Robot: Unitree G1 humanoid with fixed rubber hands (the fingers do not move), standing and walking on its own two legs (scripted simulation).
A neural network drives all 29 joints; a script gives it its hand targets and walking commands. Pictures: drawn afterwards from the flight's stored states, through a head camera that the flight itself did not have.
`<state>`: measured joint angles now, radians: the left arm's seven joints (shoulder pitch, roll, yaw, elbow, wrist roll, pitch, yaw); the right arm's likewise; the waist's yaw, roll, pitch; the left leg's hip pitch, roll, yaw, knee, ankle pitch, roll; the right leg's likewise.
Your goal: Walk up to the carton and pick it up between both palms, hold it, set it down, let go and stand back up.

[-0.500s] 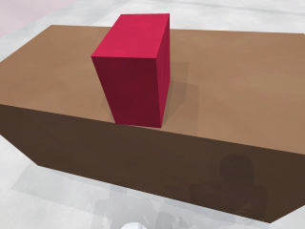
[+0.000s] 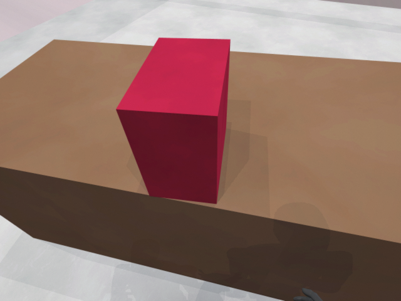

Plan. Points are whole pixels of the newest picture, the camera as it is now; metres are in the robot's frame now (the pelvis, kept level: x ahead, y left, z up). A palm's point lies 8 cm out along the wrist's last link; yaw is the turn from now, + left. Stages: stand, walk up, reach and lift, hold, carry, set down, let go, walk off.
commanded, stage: walk up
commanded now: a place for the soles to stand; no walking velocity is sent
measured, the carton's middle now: (187, 121) +0.49 +0.05 +0.09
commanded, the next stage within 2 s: none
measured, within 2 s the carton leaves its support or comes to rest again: neither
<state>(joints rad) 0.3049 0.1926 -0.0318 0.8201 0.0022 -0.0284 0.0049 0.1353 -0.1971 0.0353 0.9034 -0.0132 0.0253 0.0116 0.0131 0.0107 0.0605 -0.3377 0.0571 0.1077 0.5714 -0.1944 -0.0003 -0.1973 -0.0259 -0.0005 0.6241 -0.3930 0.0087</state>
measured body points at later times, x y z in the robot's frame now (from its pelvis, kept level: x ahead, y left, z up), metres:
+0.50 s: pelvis +0.01 +0.02 +0.01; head +0.02 +0.01 +0.46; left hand +0.09 +0.26 -0.13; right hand +0.03 -0.25 -0.14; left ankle +0.07 +0.13 -0.73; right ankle -0.03 -0.12 -0.73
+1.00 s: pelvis +0.00 +0.10 -0.01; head +0.05 +0.09 +0.43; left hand +0.12 +0.39 -0.13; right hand +0.07 -0.19 -0.14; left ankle +0.07 +0.23 -0.73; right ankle -0.04 -0.10 -0.71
